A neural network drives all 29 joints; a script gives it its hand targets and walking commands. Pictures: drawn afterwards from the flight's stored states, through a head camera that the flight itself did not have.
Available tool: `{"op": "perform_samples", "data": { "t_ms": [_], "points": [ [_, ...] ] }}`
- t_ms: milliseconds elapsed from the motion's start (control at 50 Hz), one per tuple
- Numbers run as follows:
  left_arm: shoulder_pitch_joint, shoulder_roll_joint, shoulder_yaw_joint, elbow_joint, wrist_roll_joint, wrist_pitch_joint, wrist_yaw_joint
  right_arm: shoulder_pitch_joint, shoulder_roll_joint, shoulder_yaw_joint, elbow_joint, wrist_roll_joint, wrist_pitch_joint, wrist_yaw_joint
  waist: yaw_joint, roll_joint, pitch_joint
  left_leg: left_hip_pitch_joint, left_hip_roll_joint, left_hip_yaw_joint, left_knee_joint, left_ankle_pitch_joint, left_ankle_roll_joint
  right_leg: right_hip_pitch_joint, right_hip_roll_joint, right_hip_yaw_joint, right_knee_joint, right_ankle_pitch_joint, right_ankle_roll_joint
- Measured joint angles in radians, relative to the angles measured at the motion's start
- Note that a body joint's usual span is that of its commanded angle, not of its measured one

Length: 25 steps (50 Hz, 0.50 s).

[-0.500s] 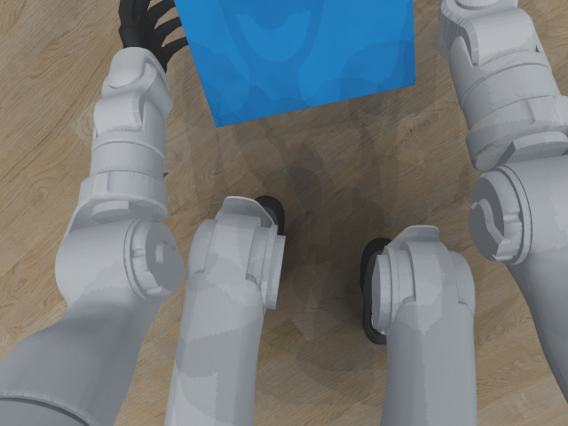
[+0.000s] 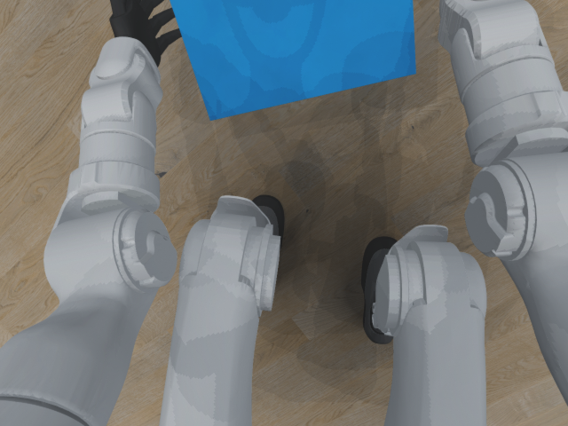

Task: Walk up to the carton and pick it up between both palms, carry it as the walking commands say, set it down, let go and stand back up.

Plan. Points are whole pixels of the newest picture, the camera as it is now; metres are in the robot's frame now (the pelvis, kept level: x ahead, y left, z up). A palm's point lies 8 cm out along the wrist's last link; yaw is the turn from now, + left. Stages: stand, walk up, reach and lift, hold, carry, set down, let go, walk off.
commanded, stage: set down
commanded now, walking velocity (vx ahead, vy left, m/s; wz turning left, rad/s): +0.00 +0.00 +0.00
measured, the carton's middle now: (298, 29) +0.53 +0.09 -0.27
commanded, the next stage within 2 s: none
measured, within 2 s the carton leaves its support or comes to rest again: rests again in 0.98 s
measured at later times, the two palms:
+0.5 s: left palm (138, 32) +0.49 +0.26 -0.18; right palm out of the picture +0.58 -0.07 -0.18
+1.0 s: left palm (139, 47) +0.48 +0.27 -0.19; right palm out of the picture +0.57 -0.08 -0.20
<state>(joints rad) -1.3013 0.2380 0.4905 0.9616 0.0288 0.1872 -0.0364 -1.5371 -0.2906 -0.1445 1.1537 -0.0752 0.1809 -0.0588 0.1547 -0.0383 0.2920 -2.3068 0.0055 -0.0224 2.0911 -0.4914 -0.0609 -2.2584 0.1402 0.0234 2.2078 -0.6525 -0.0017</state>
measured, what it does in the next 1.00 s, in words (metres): stands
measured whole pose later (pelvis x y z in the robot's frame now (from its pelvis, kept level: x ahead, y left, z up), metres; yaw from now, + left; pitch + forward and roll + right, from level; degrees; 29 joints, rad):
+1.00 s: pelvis +0.00 +0.01 -0.01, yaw +0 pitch +39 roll +4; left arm -1.36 0.29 0.42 1.16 -0.09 0.01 0.05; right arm -1.53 -0.37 0.06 1.16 0.08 0.10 -0.06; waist 0.15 0.00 0.36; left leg -2.30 0.02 0.01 2.12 -0.50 -0.04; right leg -2.26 0.09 0.03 2.24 -0.66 0.00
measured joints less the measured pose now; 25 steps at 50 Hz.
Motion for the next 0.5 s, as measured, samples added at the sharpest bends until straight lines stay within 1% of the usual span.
{"op": "perform_samples", "data": {
  "t_ms": [220, 500],
  "points": [
    [-0.003, 0.015, 0.008, 0.005, 0.002, -0.01, -0.016, 0.008, 0.009, -0.019, -0.022, -0.014, -0.011, 0.011, -0.004, 0.001, -0.001, -0.006, 0.005, 0.004, 0.012, -0.018, 0.003, -0.006, -0.008, -0.002, 0.009, -0.015, -0.004],
    [-0.01, 0.025, 0.002, 0.023, -0.006, -0.024, -0.02, 0.007, 0.005, -0.017, -0.03, -0.019, -0.017, 0.019, -0.003, 0.004, 0.004, -0.01, 0.01, 0.012, 0.029, -0.032, 0.01, -0.011, -0.018, -0.001, 0.023, -0.026, -0.005]
  ]
}}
